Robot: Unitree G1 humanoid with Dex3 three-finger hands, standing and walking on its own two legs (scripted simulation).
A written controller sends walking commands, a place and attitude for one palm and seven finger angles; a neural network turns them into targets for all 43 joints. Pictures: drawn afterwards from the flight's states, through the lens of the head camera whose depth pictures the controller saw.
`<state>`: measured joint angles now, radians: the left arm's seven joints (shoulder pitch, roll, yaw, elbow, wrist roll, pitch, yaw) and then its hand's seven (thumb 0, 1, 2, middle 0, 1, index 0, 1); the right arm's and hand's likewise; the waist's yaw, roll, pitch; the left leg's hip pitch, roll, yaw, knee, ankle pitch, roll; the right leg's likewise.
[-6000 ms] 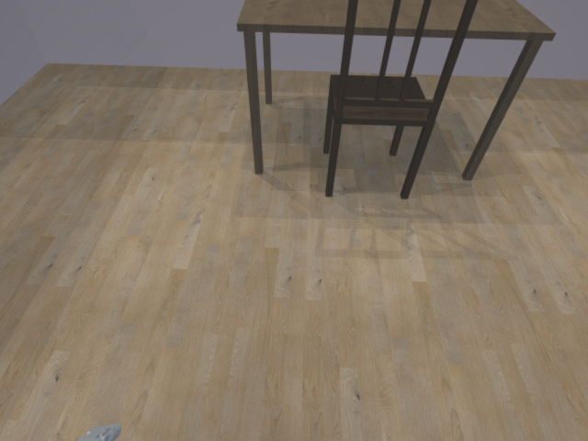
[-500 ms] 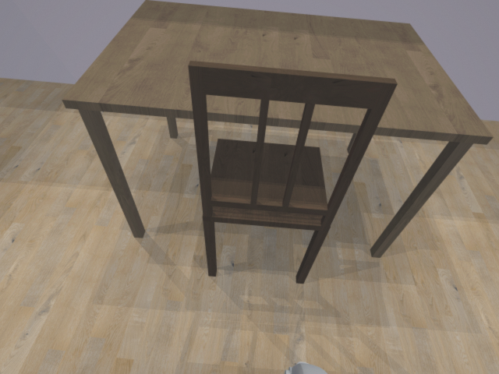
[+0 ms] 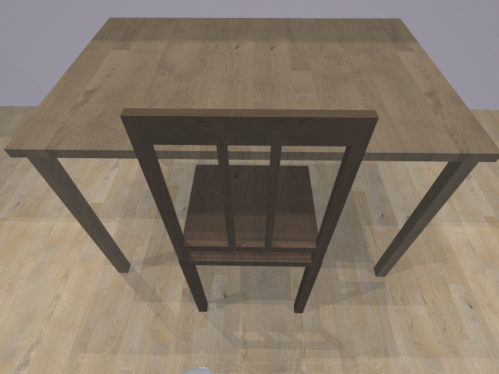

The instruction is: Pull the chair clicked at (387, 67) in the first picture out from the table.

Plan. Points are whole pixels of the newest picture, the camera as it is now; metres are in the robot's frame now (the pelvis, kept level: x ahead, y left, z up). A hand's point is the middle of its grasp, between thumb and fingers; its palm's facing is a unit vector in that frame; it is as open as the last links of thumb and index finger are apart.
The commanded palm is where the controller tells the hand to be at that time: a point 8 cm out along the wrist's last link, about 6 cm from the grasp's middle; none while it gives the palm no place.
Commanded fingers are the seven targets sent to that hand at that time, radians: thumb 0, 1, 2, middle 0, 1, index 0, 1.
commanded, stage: come to a stop and stand still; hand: left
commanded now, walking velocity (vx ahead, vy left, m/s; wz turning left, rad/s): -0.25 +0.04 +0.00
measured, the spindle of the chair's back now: (227, 203) +0.47 +0.08 -0.06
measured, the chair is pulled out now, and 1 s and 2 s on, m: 0.00 0.00 0.00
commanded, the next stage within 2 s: look again from close up in 0.86 s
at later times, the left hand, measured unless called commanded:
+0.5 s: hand out of the picture +0.01 +0.19 -0.17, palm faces +0.01 -0.96 -0.28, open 7.4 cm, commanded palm none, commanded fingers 0.00 0.90 0.90 -0.20 -0.30 -0.20 -0.30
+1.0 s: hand out of the picture -0.01 +0.15 -0.17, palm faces -0.01 -0.98 -0.20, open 7.4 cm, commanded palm none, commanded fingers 0.00 0.90 0.90 -0.20 -0.30 -0.20 -0.30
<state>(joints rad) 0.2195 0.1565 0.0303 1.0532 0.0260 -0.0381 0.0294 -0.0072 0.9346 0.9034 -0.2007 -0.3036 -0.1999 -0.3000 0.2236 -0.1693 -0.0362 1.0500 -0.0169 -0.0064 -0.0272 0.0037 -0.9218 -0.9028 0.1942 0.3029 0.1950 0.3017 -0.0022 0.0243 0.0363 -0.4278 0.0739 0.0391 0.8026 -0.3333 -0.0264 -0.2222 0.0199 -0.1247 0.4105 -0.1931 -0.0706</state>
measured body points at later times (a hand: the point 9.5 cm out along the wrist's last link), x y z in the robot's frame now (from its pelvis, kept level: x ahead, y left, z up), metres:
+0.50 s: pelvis +0.00 -0.01 -0.01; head +0.03 -0.04 +0.44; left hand +0.01 +0.24 -0.15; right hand +0.08 -0.23 -0.17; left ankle +0.06 +0.13 -0.74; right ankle -0.02 -0.10 -0.74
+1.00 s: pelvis -0.01 -0.02 +0.00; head +0.01 -0.03 +0.45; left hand +0.00 +0.20 -0.16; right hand -0.04 -0.23 -0.17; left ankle +0.01 +0.13 -0.74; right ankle -0.02 -0.10 -0.74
